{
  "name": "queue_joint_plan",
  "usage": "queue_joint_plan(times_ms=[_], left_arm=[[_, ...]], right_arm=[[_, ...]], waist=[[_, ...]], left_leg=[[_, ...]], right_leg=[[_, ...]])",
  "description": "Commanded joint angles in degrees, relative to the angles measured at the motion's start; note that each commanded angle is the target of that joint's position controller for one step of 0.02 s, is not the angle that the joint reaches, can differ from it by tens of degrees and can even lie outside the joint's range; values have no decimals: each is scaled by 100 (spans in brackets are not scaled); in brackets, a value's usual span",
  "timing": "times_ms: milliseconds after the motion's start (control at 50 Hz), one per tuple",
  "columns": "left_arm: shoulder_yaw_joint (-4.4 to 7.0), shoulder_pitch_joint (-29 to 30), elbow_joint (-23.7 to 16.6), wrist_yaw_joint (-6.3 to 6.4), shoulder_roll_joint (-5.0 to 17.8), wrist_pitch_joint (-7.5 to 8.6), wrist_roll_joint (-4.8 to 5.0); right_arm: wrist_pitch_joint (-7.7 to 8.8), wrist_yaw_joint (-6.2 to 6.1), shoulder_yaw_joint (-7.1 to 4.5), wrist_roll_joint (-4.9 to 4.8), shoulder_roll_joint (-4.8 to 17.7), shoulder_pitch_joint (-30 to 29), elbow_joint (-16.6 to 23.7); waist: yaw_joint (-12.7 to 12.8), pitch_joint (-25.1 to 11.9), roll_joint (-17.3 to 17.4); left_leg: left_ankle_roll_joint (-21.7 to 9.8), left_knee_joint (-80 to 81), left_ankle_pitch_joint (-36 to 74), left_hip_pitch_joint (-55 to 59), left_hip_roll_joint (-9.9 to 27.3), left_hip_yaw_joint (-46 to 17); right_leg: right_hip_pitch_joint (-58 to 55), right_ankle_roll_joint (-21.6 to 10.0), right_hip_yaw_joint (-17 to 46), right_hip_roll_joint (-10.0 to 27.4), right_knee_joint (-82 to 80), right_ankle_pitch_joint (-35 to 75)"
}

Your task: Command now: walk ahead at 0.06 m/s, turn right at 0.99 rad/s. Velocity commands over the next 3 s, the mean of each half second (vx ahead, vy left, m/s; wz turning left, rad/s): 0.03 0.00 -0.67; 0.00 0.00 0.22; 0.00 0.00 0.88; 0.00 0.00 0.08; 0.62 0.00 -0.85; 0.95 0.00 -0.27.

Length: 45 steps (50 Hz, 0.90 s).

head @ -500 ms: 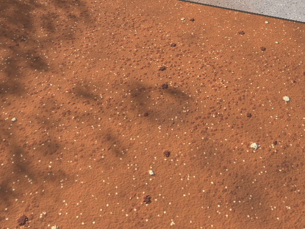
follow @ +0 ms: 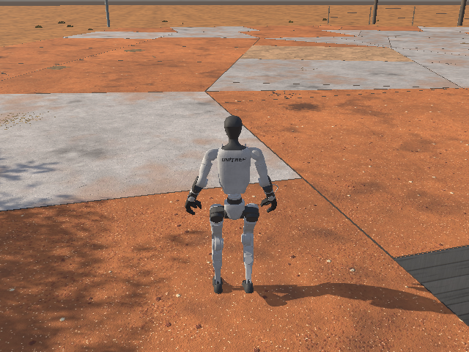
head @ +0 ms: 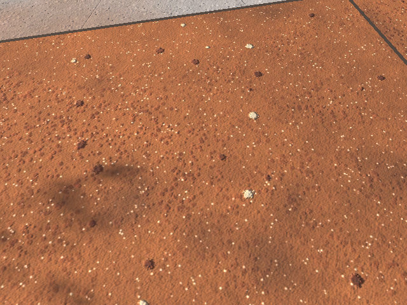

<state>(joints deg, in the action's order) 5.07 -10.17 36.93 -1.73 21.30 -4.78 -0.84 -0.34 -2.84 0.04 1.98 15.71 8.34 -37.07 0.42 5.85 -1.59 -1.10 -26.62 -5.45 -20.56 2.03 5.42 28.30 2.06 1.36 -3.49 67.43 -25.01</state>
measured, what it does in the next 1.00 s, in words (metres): steps on the spot: right foot, then left foot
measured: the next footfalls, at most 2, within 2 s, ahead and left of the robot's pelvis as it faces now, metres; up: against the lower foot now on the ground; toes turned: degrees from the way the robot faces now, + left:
right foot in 0.20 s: +0.03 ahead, -0.11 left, +0.00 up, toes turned -15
left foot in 0.58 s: +0.09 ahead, +0.08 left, +0.00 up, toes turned -18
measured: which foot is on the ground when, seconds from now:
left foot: down 0.00-0.18, up 0.20-0.56, down 0.58-0.90, up 0.92-1.00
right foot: up 0.00-0.18, down 0.20-1.00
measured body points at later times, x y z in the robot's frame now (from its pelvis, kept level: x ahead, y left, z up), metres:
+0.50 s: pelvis +0.01 -0.01 +0.01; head +0.03 -0.03 +0.46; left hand +0.24 +0.19 -0.08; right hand +0.02 -0.30 -0.12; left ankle +0.05 +0.10 -0.70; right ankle -0.01 -0.10 -0.73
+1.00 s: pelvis +0.01 +0.00 +0.00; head +0.04 -0.02 +0.45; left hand +0.16 +0.26 -0.10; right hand +0.10 -0.30 -0.11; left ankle +0.01 +0.10 -0.68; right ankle -0.01 -0.10 -0.73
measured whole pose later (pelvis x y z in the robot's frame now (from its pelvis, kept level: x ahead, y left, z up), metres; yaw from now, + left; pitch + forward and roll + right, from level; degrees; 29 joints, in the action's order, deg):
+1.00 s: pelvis +0.01 +0.00 +0.00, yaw -7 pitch +1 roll +0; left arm 2.3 -13.2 40.3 2.6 16.0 -1.1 -1.9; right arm -4.1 1.4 -4.7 1.2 18.3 10.9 -38.5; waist 0.1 3.2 2.0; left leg -0.8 -55.2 -27.6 -26.4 -3.6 -1.7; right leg 15.3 -2.7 -5.5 0.0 30.3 -16.2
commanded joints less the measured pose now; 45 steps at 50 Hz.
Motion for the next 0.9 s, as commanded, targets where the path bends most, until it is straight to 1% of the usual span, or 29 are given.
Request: queue_joint_plan(times_ms=[20, 120, 160, 180, 200, 220, 240, 260, 280, 320, 340, 380, 420, 480, 520, 540, 560, 580, 600, 620, 640, 660, 680, 700, 720, 780, 860, 880, 900], left_arm=[[1, -333, -451, -81, 168, -45, 15], [-21, -24, -712, -206, 184, -55, 82], [10, -156, -689, -215, 186, -21, 101], [42, -459, -546, -177, 237, 22, 65], [106, -680, -511, -69, 579, 90, -5], [296, -547, -774, 37, 1420, 96, -59], [283, -722, -668, 113, 1137, 100, -126], [156, -370, -644, 165, 864, 120, -122], [88, 59, -658, 176, 659, 139, -102], [-26, 334, -679, 202, 328, 205, -24], [-68, 222, -622, 189, 234, 230, -1], [-79, -10, -490, 176, 210, 268, -1], [-80, -148, -387, 177, 212, 278, -18], [-94, -164, -263, 156, 217, 275, -68], [-110, -87, -175, 156, 219, 274, -52], [-138, 48, -154, 174, 174, 280, 7], [-193, 57, -143, 200, 30, 312, 37], [-292, -143, -177, 205, -324, 346, 14], [-288, -273, -129, 187, -315, 302, 25], [-258, -292, 34, 179, -147, 261, -46], [-254, -235, 111, 146, -156, 258, -48], [-255, -108, 162, 121, -151, 277, -44], [-281, -31, 199, 107, -201, 301, -94], [-281, -65, 248, 124, -167, 351, -98], [-222, -131, 328, 173, -14, 382, -76], [-165, -223, 347, 335, -4, 401, -65], [-185, -405, 179, 383, -188, 403, -76], [-169, -494, 150, 395, -121, 423, -75], [-128, -626, 132, 424, 48, 444, -87]], right_arm=[[60, 52, -289, 40, 808, 60, 297], [-8, 156, -463, 72, 1086, 75, 324], [-73, 203, -513, 18, 1146, 167, 304], [-122, 231, -517, 11, 1059, 400, 239], [-189, 305, -486, -34, 802, 628, 204], [-262, 236, -412, -31, 630, 279, 680], [-312, 184, -456, -52, 839, -171, 670], [-317, 195, -414, -142, 672, -19, 595], [-273, 205, -414, -164, 671, 230, 412], [-235, 228, -481, -39, 833, 638, 72], [-248, 255, -482, -57, 821, 655, 31], [-282, 298, -412, -128, 633, 539, 39], [-311, 304, -340, -133, 473, 402, 60], [-318, 261, -318, -158, 456, 417, 37], [-280, 216, -302, -192, 408, 567, -19], [-235, 193, -272, -173, 309, 757, -97], [-152, 161, -243, -100, 315, 841, -126], [-52, 124, -251, 25, 644, 860, -69], [-38, 155, -323, -69, 997, 399, -21], [-23, 195, -260, -118, 691, 168, 1], [-11, 216, -196, -126, 529, 61, 3], [-26, 211, -200, -110, 540, 86, -23], [-4, 215, -137, -140, 398, 218, -90], [16, 245, -145, -171, 417, 321, -116], [4, 274, -244, -197, 654, 329, -97], [-70, 325, -440, -233, 1002, 278, 12], [-183, 372, -563, -164, 1005, 202, 165], [-208, 386, -567, -171, 933, 63, 262], [-230, 409, -548, -199, 796, -169, 408]], waist=[[75, -979, 1067], [8, -1032, 1279], [109, -1028, 1022], [177, -991, 548], [263, -624, -951], [261, -360, -1811], [495, -454, -943], [191, -467, -912], [-65, -471, -779], [-163, -842, -779], [-136, -967, -605], [-24, -991, -449], [104, -926, -545], [163, -830, -681], [51, -805, -596], [-128, -809, -454], [-184, -866, -194], [-16, -1037, 733], [228, -701, 1361], [208, -651, 1242], [219, -588, 1142], [141, -569, 1112], [66, -619, 1095], [11, -665, 984], [-24, -597, 745], [-13, -568, 672], [57, -617, 845], [123, -640, 656], [226, -620, 194]], left_leg=[[-952, 1065, 337, 655, 1459, -868], [-638, 929, -720, 355, 1625, -172], [-308, 470, -1224, 144, 1660, 152], [-11, -123, -1443, -315, 1486, 337], [437, -1632, -2246, -1177, 904, 866], [748, -2706, -3204, -2238, 21, 342], [639, -3483, -2841, -1934, 161, -385], [554, -3563, -2329, -1722, 167, -544], [498, -3440, -1802, -1470, 192, -576], [447, -3630, -1459, -1110, 33, -361], [432, -3599, -1518, -1020, -8, -370], [377, -3064, -1585, -989, -8, -410], [278, -2389, -1644, -783, -26, -435], [135, -1574, -1877, -139, -175, -374], [52, -833, -1673, 356, -258, -328], [0, -12, -1076, 849, -276, -294], [-54, 671, -325, 1456, -2, -619], [-201, 1134, 49, 1803, 1061, -1769], [-733, 1030, 919, 938, 1575, -2226], [-876, 974, 766, 600, 1482, -2031], [-683, 898, 471, 535, 1141, -1709], [-457, 817, 147, 587, 832, -1452], [-281, 825, 3, 487, 653, -1406], [-181, 811, -104, 512, 487, -1369], [-207, 715, -55, 688, 398, -1412], [-581, 392, 645, 685, 592, -1961], [-919, 232, 726, 328, 784, -2770], [-806, 64, 566, 56, 630, -2745], [-521, -377, 146, -478, 234, -2381]], right_leg=[[-227, -44, -117, 345, -530, 117], [-1194, -309, -596, 396, -2084, 29], [-1753, -449, -741, 260, -2984, 305], [-2316, -554, -429, 195, -3614, 429], [-2478, -841, 1301, 1182, -5024, 364], [-1811, -1642, 3410, 2573, -5369, 1552], [-1657, -1875, 2705, 2420, -5157, 2218], [-1455, -1750, 2104, 2047, -5020, 2503], [-1409, -1522, 1583, 1622, -4967, 2587], [-1690, -1446, 1107, 1277, -4710, 3669], [-1838, -1461, 1088, 1305, -4646, 3975], [-2153, -1459, 1163, 1370, -4624, 3865], [-2254, -1453, 1276, 1406, -4597, 3454], [-1971, -1479, 1427, 1431, -4481, 3442], [-1785, -1408, 1532, 1396, -4319, 3583], [-1577, -1245, 1500, 1273, -4183, 3365], [-1216, -956, 1492, 1111, -4095, 2734], [-946, -646, 1144, 637, -3492, 1740], [-1093, -488, 481, -60, -3652, 416], [-1599, -432, 343, 99, -3583, 273], [-1779, -454, 380, 106, -3919, 762], [-1887, -449, 451, 144, -4140, 1260], [-2161, -449, 614, 334, -4429, 1705], [-2242, -439, 679, 482, -4468, 1900], [-1985, -444, 509, 442, -4258, 1777], [-1491, -343, 76, 218, -3758, 1084], [-1163, -400, 18, 217, -3346, 405], [-1313, -482, 212, 378, -3606, 331], [-1675, -643, 641, 776, -4210, 286]])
